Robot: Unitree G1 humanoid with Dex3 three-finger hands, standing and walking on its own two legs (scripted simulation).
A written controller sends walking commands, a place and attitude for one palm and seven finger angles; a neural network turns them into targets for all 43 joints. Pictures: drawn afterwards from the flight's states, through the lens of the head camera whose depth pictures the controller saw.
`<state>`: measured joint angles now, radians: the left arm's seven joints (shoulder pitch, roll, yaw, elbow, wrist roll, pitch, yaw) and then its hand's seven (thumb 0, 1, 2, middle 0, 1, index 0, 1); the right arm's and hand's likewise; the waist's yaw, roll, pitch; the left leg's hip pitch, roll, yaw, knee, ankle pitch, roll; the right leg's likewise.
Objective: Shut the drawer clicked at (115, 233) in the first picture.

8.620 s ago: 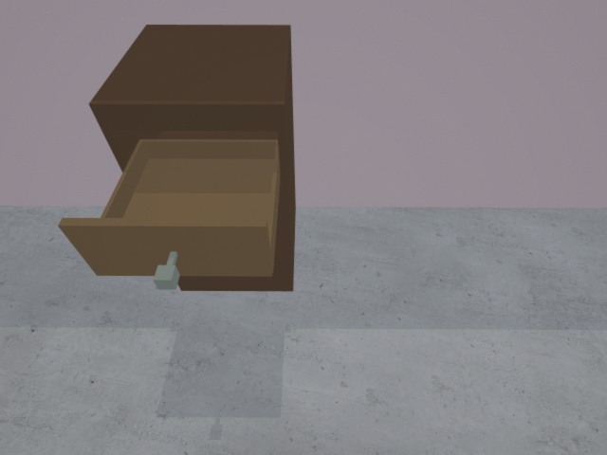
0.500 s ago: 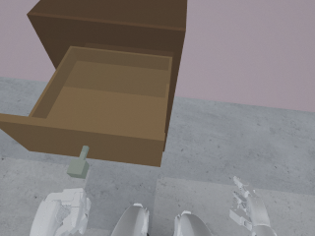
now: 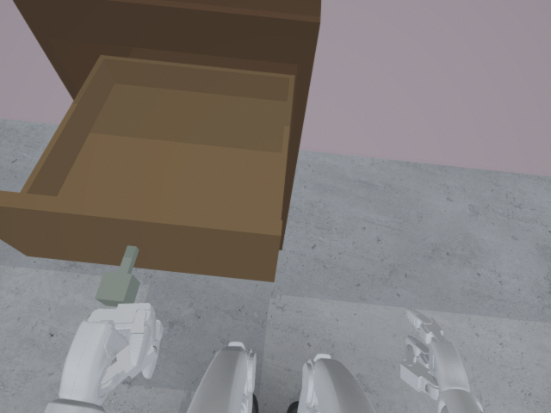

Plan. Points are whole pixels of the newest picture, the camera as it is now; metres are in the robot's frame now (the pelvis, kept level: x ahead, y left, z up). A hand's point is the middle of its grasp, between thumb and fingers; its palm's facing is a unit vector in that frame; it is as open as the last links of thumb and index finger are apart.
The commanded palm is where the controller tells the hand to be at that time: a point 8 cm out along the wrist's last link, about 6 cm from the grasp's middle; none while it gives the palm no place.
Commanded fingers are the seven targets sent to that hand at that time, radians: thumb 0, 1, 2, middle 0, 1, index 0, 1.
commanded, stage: bring the fist close to the handle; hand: left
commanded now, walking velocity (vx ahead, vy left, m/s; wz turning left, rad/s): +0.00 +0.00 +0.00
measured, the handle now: (123, 275) +0.28 +0.22 +0.03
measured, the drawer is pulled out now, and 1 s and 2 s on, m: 0.30 0.25 0.13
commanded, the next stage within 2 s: push the drawer shut in 0.22 s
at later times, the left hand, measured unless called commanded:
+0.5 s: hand (146, 340) +0.21 +0.17 +0.03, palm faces -0.03 -1.00 -0.03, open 3.3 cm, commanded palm +0.19 +0.22 +0.03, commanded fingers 0.00 0.90 0.90 -1.40 -1.60 -1.40 -1.60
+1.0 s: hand (158, 299) +0.26 +0.17 +0.03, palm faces -0.06 -1.00 -0.03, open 3.3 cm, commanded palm +0.25 +0.22 +0.03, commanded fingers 0.00 0.90 0.90 -1.40 -1.60 -1.40 -1.60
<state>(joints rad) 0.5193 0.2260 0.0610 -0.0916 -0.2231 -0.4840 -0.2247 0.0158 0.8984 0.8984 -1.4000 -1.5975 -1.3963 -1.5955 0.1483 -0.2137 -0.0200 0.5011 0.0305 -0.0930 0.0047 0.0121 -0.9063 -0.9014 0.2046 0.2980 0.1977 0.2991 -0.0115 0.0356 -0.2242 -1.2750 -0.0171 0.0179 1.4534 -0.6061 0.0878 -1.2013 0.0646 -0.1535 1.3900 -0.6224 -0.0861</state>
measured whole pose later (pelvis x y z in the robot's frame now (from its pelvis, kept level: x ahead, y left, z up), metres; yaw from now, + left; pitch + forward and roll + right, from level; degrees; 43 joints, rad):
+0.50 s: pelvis +0.00 +0.01 +0.00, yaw +0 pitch +25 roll -5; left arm 0.48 0.23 0.06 -0.09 -0.21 -0.48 -0.18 0.02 0.90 0.90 -1.40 -1.60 -1.40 -1.60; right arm 0.15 -0.22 0.00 0.48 0.03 -0.07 0.00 0.01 -0.91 -0.90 0.20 0.30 0.20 0.30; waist -0.01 0.04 -0.23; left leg -1.29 -0.02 0.01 1.46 -0.60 0.10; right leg -1.21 0.06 -0.16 1.39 -0.62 -0.08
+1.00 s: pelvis +0.00 +0.01 +0.01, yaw +0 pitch +25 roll -5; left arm 0.27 0.25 0.05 0.03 -0.20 -0.44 -0.15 0.01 0.90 0.90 -1.40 -1.60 -1.42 -1.60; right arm 0.18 -0.25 0.03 0.48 0.03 -0.04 0.00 0.01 -0.91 -0.90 0.21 0.30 0.20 0.30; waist -0.03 0.04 -0.22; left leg -1.28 -0.03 0.02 1.43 -0.59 0.10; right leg -1.19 0.06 -0.15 1.36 -0.61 -0.07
